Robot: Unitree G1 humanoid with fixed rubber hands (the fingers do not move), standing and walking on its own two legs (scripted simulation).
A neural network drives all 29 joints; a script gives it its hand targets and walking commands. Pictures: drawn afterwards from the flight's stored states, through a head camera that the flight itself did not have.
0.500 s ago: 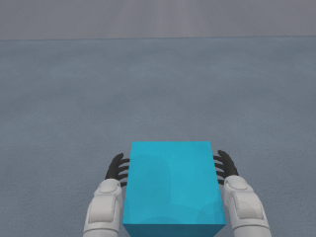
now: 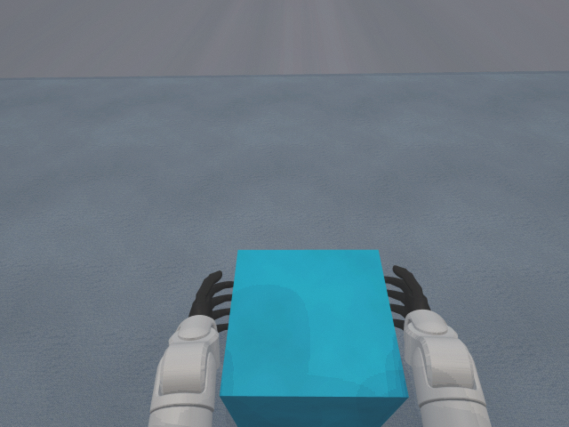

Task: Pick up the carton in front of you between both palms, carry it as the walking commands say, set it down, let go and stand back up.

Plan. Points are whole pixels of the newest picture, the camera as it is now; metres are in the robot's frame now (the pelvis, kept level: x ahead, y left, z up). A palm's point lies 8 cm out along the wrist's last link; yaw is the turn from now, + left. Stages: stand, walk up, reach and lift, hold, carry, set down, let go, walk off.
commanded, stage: carry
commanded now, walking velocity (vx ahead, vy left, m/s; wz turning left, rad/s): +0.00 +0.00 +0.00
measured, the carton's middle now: (307, 348) +0.29 +0.00 -0.05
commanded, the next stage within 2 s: hold in 0.56 s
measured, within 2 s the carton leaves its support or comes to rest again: neither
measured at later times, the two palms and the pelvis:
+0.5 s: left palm (202, 331) +0.27 +0.14 +0.04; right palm (419, 326) +0.27 -0.15 +0.04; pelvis -0.01 +0.00 +0.00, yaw +0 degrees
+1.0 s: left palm (203, 353) +0.24 +0.14 +0.04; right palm (438, 360) +0.22 -0.16 +0.05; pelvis -0.05 +0.01 +0.01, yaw -4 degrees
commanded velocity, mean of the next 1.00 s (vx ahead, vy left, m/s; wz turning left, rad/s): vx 0.00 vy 0.00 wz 0.00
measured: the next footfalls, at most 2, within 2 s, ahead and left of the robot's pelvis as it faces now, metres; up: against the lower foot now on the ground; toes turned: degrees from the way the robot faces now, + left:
none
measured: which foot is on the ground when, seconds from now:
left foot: down 0.00-1.00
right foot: down 0.00-1.00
